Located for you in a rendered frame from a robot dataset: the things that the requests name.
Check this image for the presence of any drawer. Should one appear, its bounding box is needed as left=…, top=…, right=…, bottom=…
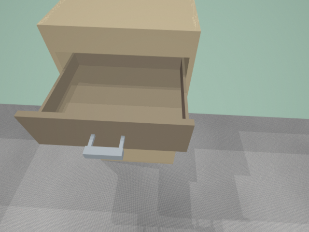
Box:
left=14, top=53, right=195, bottom=152

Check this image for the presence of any cabinet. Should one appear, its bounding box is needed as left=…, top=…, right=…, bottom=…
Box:
left=37, top=0, right=201, bottom=164

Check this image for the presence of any handle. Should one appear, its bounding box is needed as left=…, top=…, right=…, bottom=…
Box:
left=83, top=134, right=125, bottom=160

